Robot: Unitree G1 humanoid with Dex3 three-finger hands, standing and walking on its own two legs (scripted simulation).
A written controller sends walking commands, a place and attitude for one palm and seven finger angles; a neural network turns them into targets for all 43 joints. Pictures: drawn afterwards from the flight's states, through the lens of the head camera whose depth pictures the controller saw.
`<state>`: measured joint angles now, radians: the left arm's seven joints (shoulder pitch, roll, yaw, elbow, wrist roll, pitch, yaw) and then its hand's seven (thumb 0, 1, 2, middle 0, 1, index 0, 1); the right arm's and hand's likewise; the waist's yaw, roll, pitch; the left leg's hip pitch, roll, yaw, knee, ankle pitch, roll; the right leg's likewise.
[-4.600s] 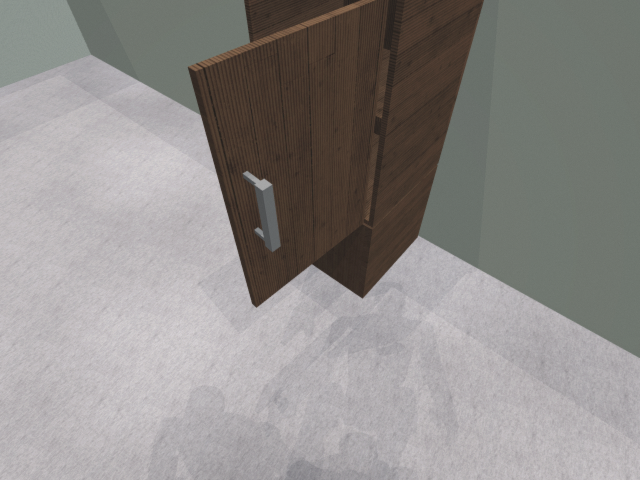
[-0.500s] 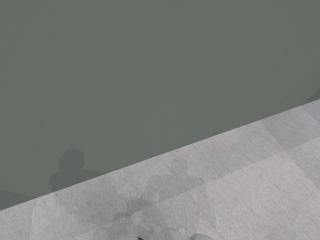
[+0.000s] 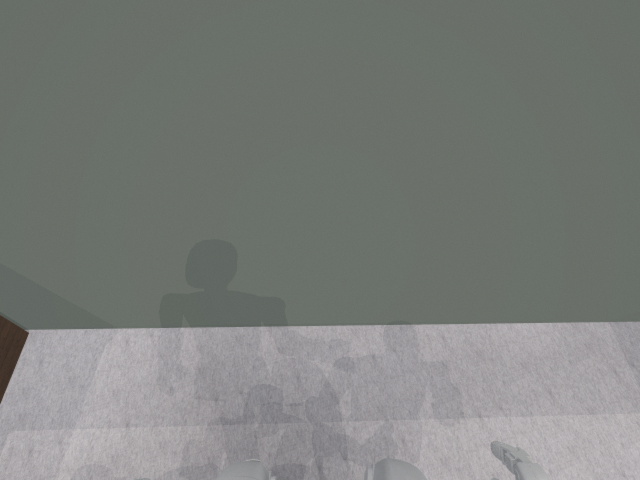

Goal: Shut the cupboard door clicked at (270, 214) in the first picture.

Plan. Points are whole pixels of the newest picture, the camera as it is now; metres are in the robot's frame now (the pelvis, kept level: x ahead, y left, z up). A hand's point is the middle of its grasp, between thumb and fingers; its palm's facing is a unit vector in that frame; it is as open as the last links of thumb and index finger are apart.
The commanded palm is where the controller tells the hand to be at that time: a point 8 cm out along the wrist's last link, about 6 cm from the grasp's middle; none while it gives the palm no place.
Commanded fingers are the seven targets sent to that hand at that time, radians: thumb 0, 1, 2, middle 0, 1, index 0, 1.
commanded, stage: turn to face it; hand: left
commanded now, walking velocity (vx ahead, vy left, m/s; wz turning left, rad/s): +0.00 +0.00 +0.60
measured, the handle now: out of the picture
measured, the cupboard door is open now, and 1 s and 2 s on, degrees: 85 85 85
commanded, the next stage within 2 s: none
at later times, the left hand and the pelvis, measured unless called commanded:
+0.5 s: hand out of the picture +0.03 +0.13 -0.15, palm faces +0.32 -0.92 -0.23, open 7.4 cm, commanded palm none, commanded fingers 0.00 0.90 0.90 -0.20 -0.30 -0.20 -0.30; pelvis +0.03 -0.07 +0.01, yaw +19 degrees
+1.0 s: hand out of the picture +0.00 +0.12 -0.14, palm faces +0.57 -0.76 -0.30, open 7.4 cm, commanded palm none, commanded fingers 0.00 0.90 0.90 -0.20 -0.30 -0.20 -0.30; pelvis +0.05 -0.11 +0.01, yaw +37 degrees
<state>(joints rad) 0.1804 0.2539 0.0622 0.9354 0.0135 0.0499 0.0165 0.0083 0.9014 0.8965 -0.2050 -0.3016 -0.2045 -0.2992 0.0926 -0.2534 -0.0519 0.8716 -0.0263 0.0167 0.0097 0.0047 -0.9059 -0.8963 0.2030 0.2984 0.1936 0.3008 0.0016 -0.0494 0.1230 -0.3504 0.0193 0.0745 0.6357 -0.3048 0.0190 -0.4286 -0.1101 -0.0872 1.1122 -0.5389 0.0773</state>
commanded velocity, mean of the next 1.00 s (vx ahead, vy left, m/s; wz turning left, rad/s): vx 0.00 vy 0.00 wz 0.60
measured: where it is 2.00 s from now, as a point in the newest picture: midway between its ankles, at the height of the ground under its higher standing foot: outside the picture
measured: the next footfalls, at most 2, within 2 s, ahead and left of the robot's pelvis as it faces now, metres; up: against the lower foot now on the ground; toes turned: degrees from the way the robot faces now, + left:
right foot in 0.22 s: +0.08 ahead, -0.16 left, +0.00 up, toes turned +4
left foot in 0.58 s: +0.02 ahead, +0.06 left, +0.00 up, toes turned +28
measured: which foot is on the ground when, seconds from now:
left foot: down 0.00-0.20, up 0.22-0.56, down 0.58-0.88, up 0.90-1.00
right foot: up 0.00-0.20, down 0.22-0.56, up 0.58-0.86, down 0.88-1.00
